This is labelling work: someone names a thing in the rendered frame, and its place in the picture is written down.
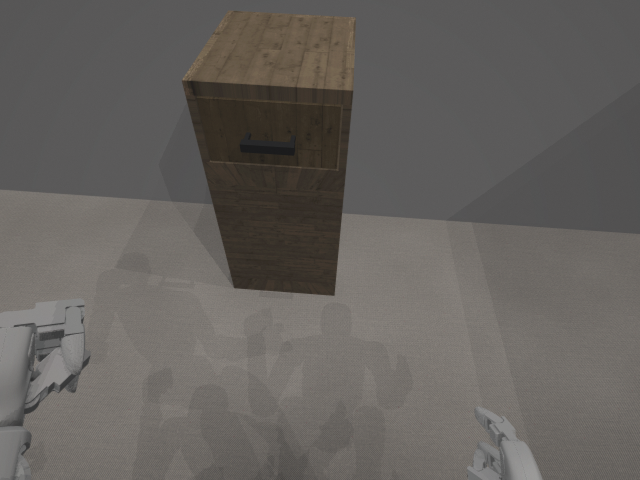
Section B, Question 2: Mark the robot right hand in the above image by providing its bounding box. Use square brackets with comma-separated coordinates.
[467, 407, 543, 480]

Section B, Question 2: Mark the handle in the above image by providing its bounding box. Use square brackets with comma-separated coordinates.
[240, 132, 296, 156]

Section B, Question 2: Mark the cabinet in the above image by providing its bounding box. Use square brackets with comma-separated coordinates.
[182, 11, 356, 296]

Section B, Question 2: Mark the robot left hand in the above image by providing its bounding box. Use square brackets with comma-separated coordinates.
[0, 298, 91, 427]

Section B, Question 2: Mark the robot left forearm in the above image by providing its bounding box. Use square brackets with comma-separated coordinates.
[0, 426, 32, 480]

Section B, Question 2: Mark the drawer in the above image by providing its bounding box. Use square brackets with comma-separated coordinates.
[197, 96, 341, 169]

